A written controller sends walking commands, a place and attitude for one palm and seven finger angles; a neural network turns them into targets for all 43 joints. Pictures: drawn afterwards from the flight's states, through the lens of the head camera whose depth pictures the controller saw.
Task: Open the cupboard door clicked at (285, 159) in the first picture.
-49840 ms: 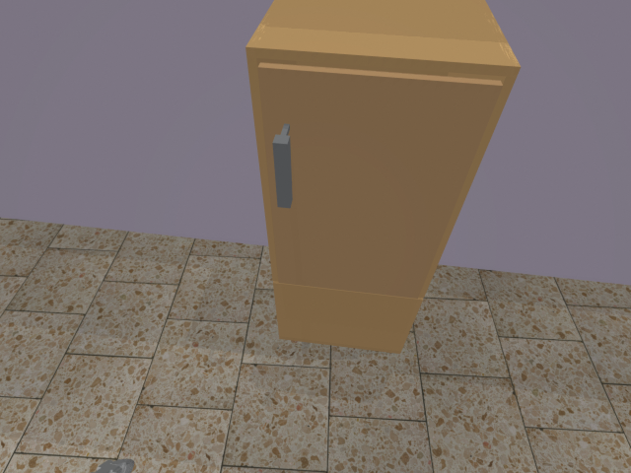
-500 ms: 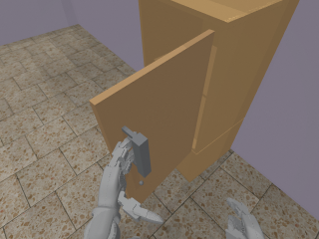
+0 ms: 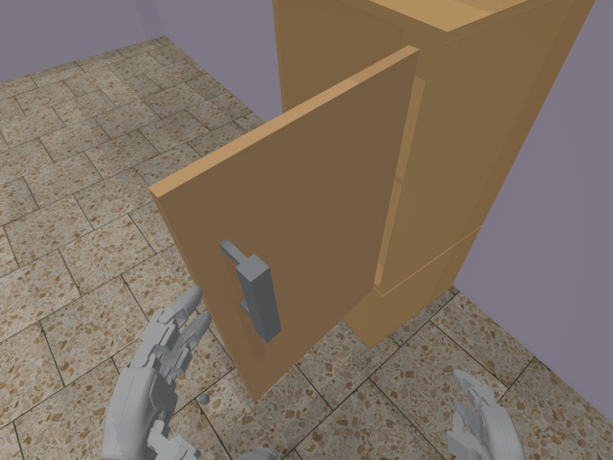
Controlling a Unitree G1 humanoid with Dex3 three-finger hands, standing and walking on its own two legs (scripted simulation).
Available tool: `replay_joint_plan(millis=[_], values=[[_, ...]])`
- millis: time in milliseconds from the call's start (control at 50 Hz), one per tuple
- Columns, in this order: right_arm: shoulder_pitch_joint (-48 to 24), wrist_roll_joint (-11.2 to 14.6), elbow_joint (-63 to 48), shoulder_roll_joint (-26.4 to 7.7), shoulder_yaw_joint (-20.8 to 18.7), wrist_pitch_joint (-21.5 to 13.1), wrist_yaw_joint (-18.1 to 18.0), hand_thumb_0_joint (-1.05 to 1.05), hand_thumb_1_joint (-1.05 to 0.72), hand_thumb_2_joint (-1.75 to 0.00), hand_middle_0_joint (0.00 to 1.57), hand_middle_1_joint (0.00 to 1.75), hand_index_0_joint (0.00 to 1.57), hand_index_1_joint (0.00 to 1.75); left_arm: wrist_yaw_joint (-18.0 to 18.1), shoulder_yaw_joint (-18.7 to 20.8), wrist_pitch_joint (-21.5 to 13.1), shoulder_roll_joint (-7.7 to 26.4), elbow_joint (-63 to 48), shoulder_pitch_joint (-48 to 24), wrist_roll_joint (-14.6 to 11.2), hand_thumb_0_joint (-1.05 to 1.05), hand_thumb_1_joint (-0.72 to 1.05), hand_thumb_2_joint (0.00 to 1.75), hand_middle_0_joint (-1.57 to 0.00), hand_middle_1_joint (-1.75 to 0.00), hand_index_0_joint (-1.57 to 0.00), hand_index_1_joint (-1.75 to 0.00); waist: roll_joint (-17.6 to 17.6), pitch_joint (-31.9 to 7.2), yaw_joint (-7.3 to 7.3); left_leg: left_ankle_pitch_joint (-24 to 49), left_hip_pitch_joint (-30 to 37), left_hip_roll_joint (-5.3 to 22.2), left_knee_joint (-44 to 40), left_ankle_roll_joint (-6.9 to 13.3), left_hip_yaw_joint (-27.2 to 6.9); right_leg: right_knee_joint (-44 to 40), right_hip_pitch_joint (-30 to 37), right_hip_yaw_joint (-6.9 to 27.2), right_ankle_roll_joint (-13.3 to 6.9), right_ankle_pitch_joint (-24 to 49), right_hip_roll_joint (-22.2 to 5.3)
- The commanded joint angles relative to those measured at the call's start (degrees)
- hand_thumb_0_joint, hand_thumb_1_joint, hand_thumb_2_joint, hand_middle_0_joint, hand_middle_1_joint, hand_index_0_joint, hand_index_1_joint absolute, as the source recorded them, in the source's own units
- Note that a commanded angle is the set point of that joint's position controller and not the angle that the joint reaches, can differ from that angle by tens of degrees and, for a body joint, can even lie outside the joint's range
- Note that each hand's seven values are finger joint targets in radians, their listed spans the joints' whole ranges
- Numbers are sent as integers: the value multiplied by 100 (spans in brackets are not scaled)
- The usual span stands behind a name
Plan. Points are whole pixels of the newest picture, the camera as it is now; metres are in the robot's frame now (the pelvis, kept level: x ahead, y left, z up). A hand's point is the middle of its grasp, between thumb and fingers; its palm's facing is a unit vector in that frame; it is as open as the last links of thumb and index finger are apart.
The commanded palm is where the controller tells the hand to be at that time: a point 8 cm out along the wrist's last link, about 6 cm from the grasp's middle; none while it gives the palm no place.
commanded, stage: slide the hand sideways off the handle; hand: left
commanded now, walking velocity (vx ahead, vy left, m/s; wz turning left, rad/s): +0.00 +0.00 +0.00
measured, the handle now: (249, 291) +0.30 +0.09 +0.09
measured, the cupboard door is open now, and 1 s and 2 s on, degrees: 99 99 99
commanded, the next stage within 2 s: draw the hand back to the body in 0.18 s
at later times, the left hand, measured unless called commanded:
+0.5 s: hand (158, 401) +0.17 +0.15 +0.11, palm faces -0.02 -1.00 -0.05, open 16.3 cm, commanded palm +0.14 +0.22 +0.12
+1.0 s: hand (66, 367) +0.18 +0.23 +0.14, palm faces +0.20 -0.93 -0.30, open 14.7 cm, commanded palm +0.14 +0.28 +0.17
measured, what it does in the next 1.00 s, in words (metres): stands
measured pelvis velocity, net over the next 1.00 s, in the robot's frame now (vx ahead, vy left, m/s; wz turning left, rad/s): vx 0.01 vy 0.04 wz -0.01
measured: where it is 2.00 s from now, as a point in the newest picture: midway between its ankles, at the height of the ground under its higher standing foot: outside the picture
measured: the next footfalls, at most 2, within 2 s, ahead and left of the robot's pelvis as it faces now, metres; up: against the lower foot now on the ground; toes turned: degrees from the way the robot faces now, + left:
none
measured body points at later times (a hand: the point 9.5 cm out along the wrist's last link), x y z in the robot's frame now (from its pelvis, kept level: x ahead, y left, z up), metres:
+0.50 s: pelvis -0.01 +0.02 +0.00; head +0.00 +0.00 +0.45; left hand +0.16 +0.21 +0.12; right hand +0.18 -0.20 -0.07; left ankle +0.03 +0.12 -0.68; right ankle -0.02 -0.08 -0.68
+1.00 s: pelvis +0.01 +0.04 +0.04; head +0.00 +0.03 +0.49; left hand +0.17 +0.28 +0.16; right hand +0.20 -0.18 -0.03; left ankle +0.02 +0.12 -0.68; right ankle -0.02 -0.08 -0.68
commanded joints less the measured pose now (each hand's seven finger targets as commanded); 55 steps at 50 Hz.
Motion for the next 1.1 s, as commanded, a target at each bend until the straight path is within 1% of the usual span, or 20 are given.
replay_joint_plan(millis=[0,40,100,160,260,300,360,420,440,500,660,760,780,800,820,860,920,940,1020,1080], values=[[-423,33,-964,-477,-233,-379,-117,0,-90,-90,20,30,20,30,-188,484,-486,351,-1273,-5,-225,0,-50,30,-15,-30,-15,-30,-478,-562,-125,1021,420,-214,-392,158,-123,-1122,299,719,344,2231,-118],[-412,45,-997,-488,-256,-431,-131,0,-90,-90,20,30,20,30,-327,420,-519,298,-1390,149,-314,0,-50,30,-15,-30,-15,-30,-483,-729,-106,1138,496,-209,-359,177,-143,-1062,351,701,353,2403,-111],[-423,69,-967,-492,-295,-433,-185,0,-90,-90,20,30,20,30,-517,656,-519,477,-1287,392,-440,0,-50,30,-15,-30,-15,-30,-634,-748,-73,1060,375,-209,-319,161,-160,-1073,362,752,401,2376,-142],[-477,78,-996,-513,-268,-467,-209,0,-90,-90,20,30,20,30,-591,513,-511,425,-1282,136,-423,0,-50,30,-15,-30,-15,-30,-541,-458,-136,940,300,-209,-322,178,-181,-1103,134,732,373,2005,-129],[-455,84,-1055,-507,-269,-552,-213,0,-90,-90,20,30,20,30,-482,355,-510,302,-1361,151,-401,0,-50,30,-15,-30,-15,-30,-353,-502,-79,835,404,-180,-405,191,-208,-996,-86,496,250,1437,-13],[-420,94,-1097,-504,-283,-565,-220,0,-90,-90,20,30,20,30,-362,505,-504,514,-1722,17,-357,0,-50,30,-15,-30,-15,-30,-210,-737,-24,910,616,-166,-493,206,-206,-954,-40,417,209,1430,29],[-436,108,-1138,-467,-253,-541,-225,0,-90,-90,20,30,20,30,-176,650,-349,684,-1963,61,-265,0,-50,30,-15,-30,-15,-30,-165,-827,27,921,753,-143,-657,218,-221,-950,56,308,178,1354,71],[-470,150,-1118,-466,-207,-507,-242,0,-90,-90,20,30,20,30,-120,725,-85,632,-1810,45,-305,0,-50,30,-15,-30,-15,-30,-248,-470,-1,666,720,-129,-812,207,-236,-1144,37,277,195,1077,95],[-509,161,-1092,-469,-206,-504,-256,0,-90,-90,20,30,20,30,-127,823,36,662,-1638,94,-332,0,-50,30,-15,-30,-15,-30,-412,-372,7,569,684,-110,-850,209,-248,-1260,84,305,202,918,101],[-543,191,-1071,-521,-144,-554,-296,0,-90,-90,20,30,20,30,-220,865,278,675,-1699,-88,-440,0,-50,30,-15,-30,-15,-30,-297,-189,-22,417,772,-102,-995,202,-253,-1445,89,307,217,698,83],[-545,213,-919,-568,-74,-750,-381,0,-90,-90,20,30,20,30,-453,1367,536,1035,-2026,-266,-679,0,-50,30,-15,-30,-15,-30,-202,-277,57,796,1196,-78,-1309,197,-328,-1560,455,138,198,1176,134],[-542,247,-821,-607,-53,-865,-351,0,-90,-90,20,30,20,30,-557,1515,721,1078,-2210,-292,-770,0,-32,37,-16,-30,-16,-30,184,-365,100,1161,1528,-63,-1490,162,-381,-1577,664,29,168,1564,156],[-557,160,-872,-572,-48,-771,-503,0,-90,-90,20,30,20,30,172,1682,847,1891,-2624,-364,68,0,-29,39,-16,-30,-16,-30,195,-318,314,1140,1630,-23,-1695,168,-294,-2008,833,431,93,1616,-2],[-502,122,-803,-461,-16,-725,-556,0,-90,-90,20,30,20,30,490,1529,1007,1444,-2416,-19,148,0,-26,40,-16,-30,-16,-30,102,-78,188,1132,1751,-32,-1754,165,-232,-2185,819,409,104,1586,-41],[-496,123,-793,-459,-13,-681,-563,0,-90,-90,20,30,20,30,616,1397,1125,1250,-2298,144,199,0,-22,42,-16,-30,-16,-30,-114,58,149,1093,1769,-13,-1792,159,-247,-2231,793,351,130,1536,-44],[-543,107,-690,-490,0,-592,-564,0,-90,-90,20,30,20,30,820,1406,1245,1269,-2208,30,358,0,-15,45,-16,-30,-16,-30,-138,219,111,1186,1909,15,-1910,179,-225,-2382,959,340,142,1593,-43],[-629,62,-608,-524,13,-568,-592,0,-90,-90,20,30,20,30,1027,1628,1259,1515,-2294,-153,488,0,-5,50,-17,-30,-17,-30,-133,157,136,1244,2204,36,-2217,181,-236,-2560,1270,295,152,1620,-57],[-695,49,-562,-553,15,-571,-604,0,-90,-90,20,30,20,30,1087,1750,1262,1642,-2291,-228,523,0,-1,51,-17,-30,-17,-30,-61,178,171,1301,2277,33,-2289,184,-227,-2659,1397,313,137,1640,-54],[-698,26,-434,-548,42,-651,-573,0,-90,-90,20,30,20,30,1187,1766,1216,1634,-2521,-397,603,0,13,57,-17,-30,-17,-30,279,46,160,1868,2780,97,-2628,131,-307,-2752,1702,265,145,1930,-67],[-778,-3,-293,-572,38,-670,-540,0,-90,-90,20,30,20,30,1232,1978,1240,1734,-2329,-428,590,0,23,62,-18,-30,-18,-30,66,173,192,2086,2875,119,-2840,102,-307,-2926,1972,242,146,2079,-51]])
